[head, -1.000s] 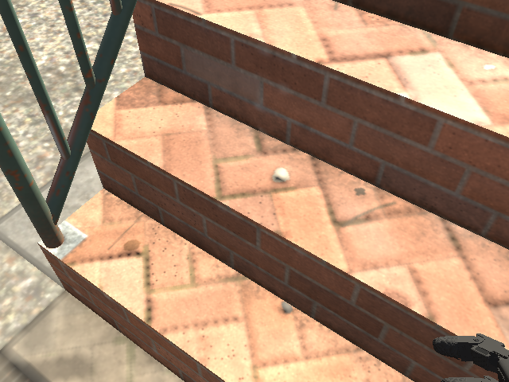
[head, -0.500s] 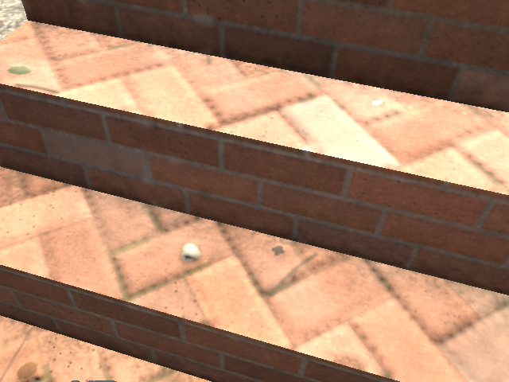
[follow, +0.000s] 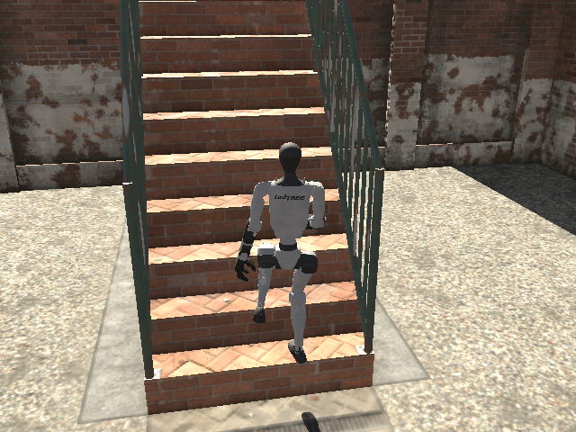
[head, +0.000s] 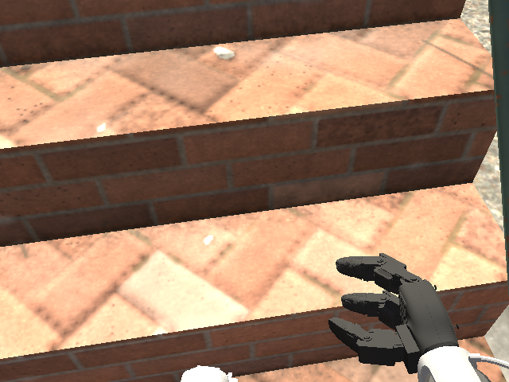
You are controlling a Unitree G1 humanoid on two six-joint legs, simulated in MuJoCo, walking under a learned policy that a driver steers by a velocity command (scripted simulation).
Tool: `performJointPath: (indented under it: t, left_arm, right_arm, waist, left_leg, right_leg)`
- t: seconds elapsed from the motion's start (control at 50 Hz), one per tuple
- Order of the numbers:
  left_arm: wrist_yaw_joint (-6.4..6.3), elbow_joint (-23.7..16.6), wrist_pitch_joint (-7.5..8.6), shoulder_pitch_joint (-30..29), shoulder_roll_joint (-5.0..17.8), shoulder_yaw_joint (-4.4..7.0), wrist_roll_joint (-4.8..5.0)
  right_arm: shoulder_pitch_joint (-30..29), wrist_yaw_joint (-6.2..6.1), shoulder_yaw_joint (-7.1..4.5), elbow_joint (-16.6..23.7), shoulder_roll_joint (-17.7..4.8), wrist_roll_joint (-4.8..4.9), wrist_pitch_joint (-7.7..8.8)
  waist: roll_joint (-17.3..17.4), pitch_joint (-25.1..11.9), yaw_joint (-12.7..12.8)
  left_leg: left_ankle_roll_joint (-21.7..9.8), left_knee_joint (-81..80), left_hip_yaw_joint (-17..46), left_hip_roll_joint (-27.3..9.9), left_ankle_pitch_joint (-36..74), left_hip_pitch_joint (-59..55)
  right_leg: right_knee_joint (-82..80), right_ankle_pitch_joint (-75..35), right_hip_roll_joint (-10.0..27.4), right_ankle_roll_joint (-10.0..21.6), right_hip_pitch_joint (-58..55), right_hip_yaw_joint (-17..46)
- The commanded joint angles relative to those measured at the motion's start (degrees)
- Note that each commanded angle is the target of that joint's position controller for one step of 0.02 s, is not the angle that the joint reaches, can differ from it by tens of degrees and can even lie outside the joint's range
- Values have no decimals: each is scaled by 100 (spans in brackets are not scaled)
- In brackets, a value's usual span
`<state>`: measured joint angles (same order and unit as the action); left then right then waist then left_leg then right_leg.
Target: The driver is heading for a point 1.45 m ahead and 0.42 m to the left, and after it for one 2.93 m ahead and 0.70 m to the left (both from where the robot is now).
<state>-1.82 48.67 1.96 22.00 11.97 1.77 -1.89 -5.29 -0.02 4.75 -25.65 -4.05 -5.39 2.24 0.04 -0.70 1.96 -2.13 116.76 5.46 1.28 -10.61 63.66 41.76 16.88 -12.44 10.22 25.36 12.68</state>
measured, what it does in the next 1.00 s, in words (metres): climbs, turning left: left foot 0.24 m higher, then right foot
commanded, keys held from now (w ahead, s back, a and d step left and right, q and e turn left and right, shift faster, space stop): w+e+shift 0.02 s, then w+shift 0.14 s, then w+q+shift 0.84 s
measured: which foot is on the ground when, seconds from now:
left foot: up 0.00-0.26, down 0.28-0.70, up 0.72-0.94, down 0.96-1.00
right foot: down 0.00-0.28, up 0.30-0.70, down 0.72-0.98, up 1.00-1.00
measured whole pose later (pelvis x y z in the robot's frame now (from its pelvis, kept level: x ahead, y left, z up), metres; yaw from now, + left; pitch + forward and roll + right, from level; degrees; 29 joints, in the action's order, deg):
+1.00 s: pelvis +0.22 +0.12 +0.21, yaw +23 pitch +4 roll -1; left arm -2.8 42.4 3.9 9.8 14.4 2.2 -4.1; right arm 8.9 1.2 -5.2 -32.7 -16.0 0.0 0.0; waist 0.2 -5.3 -6.5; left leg -6.6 52.2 -6.5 -0.5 -26.1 29.0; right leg 63.2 28.3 8.0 3.4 24.4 -9.5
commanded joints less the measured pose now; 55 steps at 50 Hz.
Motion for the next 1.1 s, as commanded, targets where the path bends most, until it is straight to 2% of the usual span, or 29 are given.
performJointPath:
  t: [0.02, 0.1, 0.16, 0.18, 0.2, 0.24, 0.26, 0.28, 0.3, 0.32, 0.34, 0.38, 0.46, 0.62, 0.66, 0.68, 0.7, 0.72, 0.74, 0.76, 0.8, 0.82, 0.86, 0.92, 0.98, 1.0, 1.02, 1.04, 1.1]
  left_arm:
    - [83, -292, 400, -16, 732, 206, -1]
    - [-61, -49, 557, 667, 677, 320, 100]
    - [-262, -39, 502, 224, 675, 391, 161]
    - [-261, -245, 415, -488, 843, 407, 308]
    - [-201, -357, 458, -612, 1073, 453, 453]
    - [20, -214, 712, -496, 1770, 614, 424]
    - [212, -212, 752, 239, 1363, 590, 560]
    - [403, -194, 796, 17, 1499, 500, 284]
    - [495, -579, 700, -1176, 764, 428, -158]
    - [449, -1251, 599, -1711, -134, 157, -467]
    - [387, -1711, 475, -2039, -412, -16, -599]
    - [276, -1933, 245, -2030, -703, -295, -652]
    - [244, -1798, 245, -1848, -626, -419, -288]
    - [232, -1752, 24, -2414, -540, -501, -46]
    - [213, -1352, -23, -965, -368, -439, 320]
    - [140, -1126, -125, -694, -418, -322, 575]
    - [-6, -957, -130, -811, -331, -193, 627]
    - [-75, -700, 11, -348, -121, -109, 361]
    - [-135, -1021, 226, -1070, 450, -2, -9]
    - [-132, -1386, 422, -1965, 566, 166, -150]
    - [-104, -1024, 551, -1876, 145, 15, -231]
    - [-125, -936, 622, -2131, 147, -16, -469]
    - [-194, -807, 803, -1837, 706, 192, -417]
    - [-231, -1101, 595, -2726, 599, 128, -361]
    - [-35, -1014, 129, -1444, 77, -76, -104]
    - [49, -1712, 131, -2627, 9, -142, -134]
    - [99, -2199, 192, -2263, -515, -300, -230]
    - [237, -2624, 389, -2683, -178, -357, -323]
    - [261, -2864, 410, -3340, -37, -367, -336]
  right_arm:
    - [-279, -108, -159, 326, -165, 18, -21]
    - [-1317, -129, -47, 763, 181, 68, 80]
    - [-1689, -156, 21, 1165, 189, 246, -158]
    - [-789, -81, 117, 902, 222, 301, -202]
    - [-347, -125, 1, 697, 35, 284, -236]
    - [2229, -159, -644, -222, -1196, 645, -299]
    - [1946, -149, -797, -610, -1314, 683, -134]
    - [3231, -239, -896, -909, -1584, 537, -216]
    - [3157, -318, -1009, -1248, -1804, 510, -410]
    - [1373, -273, -935, -915, -1289, 575, -527]
    - [297, -277, -847, -883, -971, 571, -499]
    - [685, -384, -621, -1672, -366, 487, -304]
    - [1498, -329, -633, -2248, -517, 447, 45]
    - [1854, -536, -965, -1621, -1153, 489, 95]
    - [806, -537, -1067, -1354, -1140, 394, -166]
    - [1020, -534, -1137, -1431, -1120, 357, -199]
    - [1546, -372, -1046, -1505, -819, 323, -103]
    - [940, -177, -896, -1120, -275, 354, 64]
    - [1305, -155, -864, -658, -293, 415, 150]
    - [1699, -275, -893, -678, -670, 282, 156]
    - [1529, -354, -877, -743, -739, 180, -28]
    - [1196, -322, -981, -535, -1029, 208, -234]
    - [751, 2, -1109, -223, -1593, 225, -314]
    - [1695, 165, -1032, -440, -1247, 469, -461]
    - [2695, 179, -1036, -1368, -1185, 648, -269]
    - [2956, 134, -1025, -1270, -1329, 569, -128]
    - [2261, 9, -868, -1013, -1360, 299, -90]
    - [2305, -245, -984, -829, -1732, 176, -81]
    - [2443, -275, -1034, -1050, -1837, 200, 285]
  waist:
    - [-620, -9, 89]
    - [-348, 442, 363]
    - [-635, 123, 151]
    - [-668, -431, -271]
    - [-876, -783, -516]
    - [-1156, -2460, -1396]
    - [-66, -2973, -579]
    - [1089, -3655, -1285]
    - [2855, -3169, -1325]
    - [1792, -2444, -555]
    - [876, -1647, -101]
    - [-326, -230, 517]
    - [3, -25, 399]
    - [513, -531, -111]
    - [608, -307, 590]
    - [-190, -221, 556]
    - [-521, -685, 288]
    - [-943, -1007, 535]
    - [-1000, -1382, -235]
    - [-574, -1856, -507]
    - [630, -1052, -893]
    - [371, -868, -1147]
    - [259, -708, -1088]
    - [-471, -645, -1520]
    - [931, -542, -1046]
    - [1214, -223, -1510]
    - [1113, -852, -495]
    - [671, -1103, -674]
    - [39, -78, -594]
  left_leg:
    - [34, 2241, -436, 155, -792, 1196]
    - [-46, 2038, -178, -104, -1426, 2806]
    - [-81, -350, -447, -475, -1303, 615]
    - [-307, -2144, -1038, -412, -1463, -1673]
    - [-493, -2838, -1256, -41, -2339, -3557]
    - [-200, -3511, -1867, 709, -3453, -5224]
    - [-568, -4066, -927, 533, -3171, -6643]
    - [-633, -5429, 554, 247, -4457, -6707]
    - [-1201, -7675, 3284, -334, -5561, -5782]
    - [-1266, -8983, 4865, -437, -6123, -4310]
    - [-1195, -8989, 4950, -552, -5991, -3042]
    - [-914, -8321, 3413, -286, -4679, -1652]
    - [-1347, -8554, 2397, 15, -2863, -1977]
    - [-1416, -9544, 2643, 72, -2636, -2123]
    - [-717, -9192, 1125, 886, -2104, -252]
    - [-729, -8269, 797, 1020, -2809, -395]
    - [-1035, -6417, 1206, 712, -3173, -498]
    - [-861, -3764, 807, 841, -1647, 41]
    - [-536, -1699, 523, 480, -863, 803]
    - [-245, -102, -147, -198, -341, 682]
    - [5, 301, -390, -272, -662, 118]
    - [24, 570, -470, -85, -501, -377]
    - [10, -2029, -400, -625, -635, -683]
    - [-241, -5501, -1107, -744, -393, -3492]
    - [-1102, -8123, -1930, 754, -354, -5484]
    - [-1897, -7455, 20, 43, 1186, -6144]
    - [-2243, -8160, 2068, -738, 1991, -6439]
    - [-2359, -9652, 3496, -1498, -602, -6230]
    - [-2136, -10480, 3875, -1651, -1954, -5070]
  right_leg:
    - [-2120, 715, 1202, 1141, -538, 2400]
    - [-2423, 434, 1798, 813, -1786, 2693]
    - [-3613, -1679, 1987, 721, -840, 1774]
    - [-4261, -2580, 1952, 634, 33, 597]
    - [-4233, -5940, 2243, 599, 448, 221]
    - [-1735, -11666, 2561, 623, -1308, -349]
    - [-485, -10546, 2173, 377, -122, 8]
    - [1431, -8524, 1804, 401, -94, -341]
    - [4171, -2751, 450, 236, 1110, -332]
    - [6364, -2175, 315, -15, 1751, 123]
    - [7362, -2080, 557, -219, 2093, -128]
    - [6796, -1737, 1003, -543, 2487, -294]
    - [7387, -1913, 1116, -783, 3153, -918]
    - [3696, -641, 1103, -809, 1643, -1565]
    - [-141, 619, 803, -559, -1663, -2121]
    - [-881, 67, 547, -852, -2054, -3148]
    - [-560, 385, 951, -954, -2526, -2401]
    - [-173, 294, 1836, -760, -3076, -994]
    - [-1246, 1179, 3376, -244, -3154, 1329]
    - [-2306, 2408, 4507, 297, -2579, 2962]
    - [-1730, -277, 3295, 33, -1891, 98]
    - [-1403, -1947, 3030, -65, -1243, -695]
    - [-1700, -1532, 3137, -275, -1714, -661]
    - [-984, -1050, 2835, -368, -138, -1824]
    - [3357, 155, 1528, -290, 732, -2637]
    - [6073, 1008, 1099, -838, 2928, -2118]
    - [7415, 695, 1149, -1212, 3812, -1263]
    - [7426, 414, 1238, -1382, 4136, -1001]
    - [8225, -215, 1468, -1065, 4578, -795]
Keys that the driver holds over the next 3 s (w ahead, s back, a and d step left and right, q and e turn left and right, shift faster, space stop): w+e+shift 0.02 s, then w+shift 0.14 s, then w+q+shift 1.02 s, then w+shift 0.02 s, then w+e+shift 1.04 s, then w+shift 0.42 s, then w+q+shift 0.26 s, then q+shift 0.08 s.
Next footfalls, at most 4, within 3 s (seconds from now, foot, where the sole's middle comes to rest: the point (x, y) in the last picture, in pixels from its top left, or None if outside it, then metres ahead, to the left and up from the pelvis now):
0.28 left None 0.30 0.17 -0.51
0.72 right None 0.23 -0.03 -0.51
0.96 left None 0.23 0.21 -0.51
1.44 right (233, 358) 0.35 0.08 -0.24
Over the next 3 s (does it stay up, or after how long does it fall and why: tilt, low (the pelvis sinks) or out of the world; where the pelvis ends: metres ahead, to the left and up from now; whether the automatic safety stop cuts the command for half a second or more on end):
stays up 0.32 -0.06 0.25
